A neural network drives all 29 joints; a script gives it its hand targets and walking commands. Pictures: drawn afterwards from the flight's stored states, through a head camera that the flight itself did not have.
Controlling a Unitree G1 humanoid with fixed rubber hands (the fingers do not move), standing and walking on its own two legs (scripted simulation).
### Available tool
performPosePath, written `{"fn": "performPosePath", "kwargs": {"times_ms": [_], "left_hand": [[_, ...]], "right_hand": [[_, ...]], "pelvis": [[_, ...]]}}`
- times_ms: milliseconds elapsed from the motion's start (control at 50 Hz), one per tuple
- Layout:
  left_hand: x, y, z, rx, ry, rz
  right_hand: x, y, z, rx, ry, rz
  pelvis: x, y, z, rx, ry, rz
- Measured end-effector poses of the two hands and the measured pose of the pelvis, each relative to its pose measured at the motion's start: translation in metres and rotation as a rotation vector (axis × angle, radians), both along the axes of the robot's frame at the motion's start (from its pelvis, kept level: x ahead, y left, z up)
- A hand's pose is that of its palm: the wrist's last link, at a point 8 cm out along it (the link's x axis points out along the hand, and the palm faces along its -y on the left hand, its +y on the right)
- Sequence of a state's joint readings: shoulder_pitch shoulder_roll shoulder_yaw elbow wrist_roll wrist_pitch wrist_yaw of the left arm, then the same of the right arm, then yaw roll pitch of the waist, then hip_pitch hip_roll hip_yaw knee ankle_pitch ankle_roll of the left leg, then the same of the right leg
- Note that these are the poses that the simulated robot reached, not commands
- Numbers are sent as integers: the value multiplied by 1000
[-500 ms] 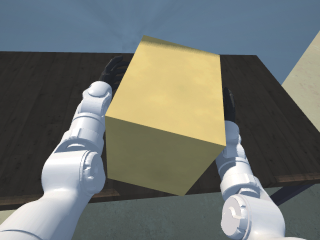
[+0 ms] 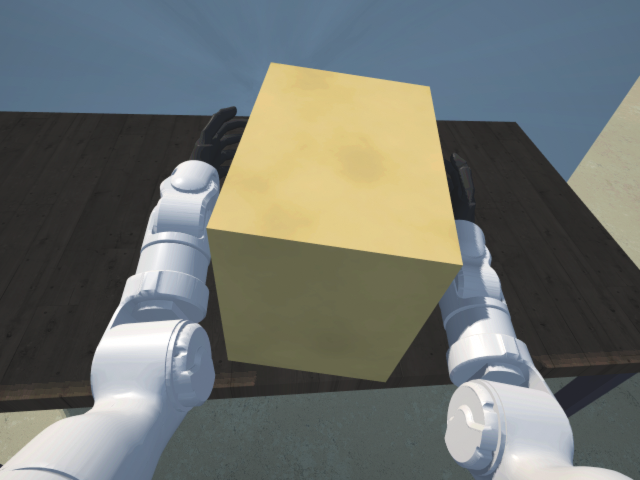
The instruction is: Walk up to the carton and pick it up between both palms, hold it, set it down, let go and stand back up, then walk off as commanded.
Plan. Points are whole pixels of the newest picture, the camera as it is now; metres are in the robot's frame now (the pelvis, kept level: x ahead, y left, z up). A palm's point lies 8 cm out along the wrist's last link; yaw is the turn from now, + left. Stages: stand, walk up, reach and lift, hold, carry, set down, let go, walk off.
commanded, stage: reach and lift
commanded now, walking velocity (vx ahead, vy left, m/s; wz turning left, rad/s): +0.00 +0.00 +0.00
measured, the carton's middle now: (328, 223) +0.41 -0.03 +0.10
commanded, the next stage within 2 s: none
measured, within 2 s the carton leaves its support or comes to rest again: neither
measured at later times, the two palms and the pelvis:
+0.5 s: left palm (189, 160) +0.41 +0.14 +0.21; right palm (456, 196) +0.38 -0.17 +0.18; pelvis +0.00 +0.00 +0.00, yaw +0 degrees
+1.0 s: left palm (177, 156) +0.38 +0.14 +0.23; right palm (462, 176) +0.37 -0.17 +0.21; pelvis -0.01 +0.00 +0.00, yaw +0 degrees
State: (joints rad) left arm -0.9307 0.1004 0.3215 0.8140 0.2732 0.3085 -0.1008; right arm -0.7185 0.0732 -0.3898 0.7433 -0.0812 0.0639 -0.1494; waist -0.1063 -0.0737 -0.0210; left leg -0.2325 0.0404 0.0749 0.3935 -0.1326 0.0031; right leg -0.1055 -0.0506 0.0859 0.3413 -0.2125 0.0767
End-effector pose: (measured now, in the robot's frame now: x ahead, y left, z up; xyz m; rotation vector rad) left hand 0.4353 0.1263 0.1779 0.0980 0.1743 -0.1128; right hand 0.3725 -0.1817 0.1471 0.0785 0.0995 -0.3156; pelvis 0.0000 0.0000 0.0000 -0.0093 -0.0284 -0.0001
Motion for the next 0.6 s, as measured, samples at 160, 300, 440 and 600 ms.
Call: {"fn": "performPosePath", "kwargs": {"times_ms": [160, 300, 440, 600], "left_hand": [[-7, 2, 9, -7, -5, 23], [-16, 5, 15, -15, -20, 49], [-23, 11, 24, -20, -24, 87], [-28, 18, 32, -23, -26, 128]], "right_hand": [[0, 0, 9, 9, -7, 21], [-1, 2, 21, 1, -22, 45], [1, 7, 31, 7, -27, 75], [6, 13, 41, 5, -29, 111]], "pelvis": [[-1, -2, 0, 2, -26, 0], [-2, -2, 0, 2, -41, 0], [-4, -2, 0, 2, -49, 0], [-4, -1, 0, 2, -50, 0]]}}
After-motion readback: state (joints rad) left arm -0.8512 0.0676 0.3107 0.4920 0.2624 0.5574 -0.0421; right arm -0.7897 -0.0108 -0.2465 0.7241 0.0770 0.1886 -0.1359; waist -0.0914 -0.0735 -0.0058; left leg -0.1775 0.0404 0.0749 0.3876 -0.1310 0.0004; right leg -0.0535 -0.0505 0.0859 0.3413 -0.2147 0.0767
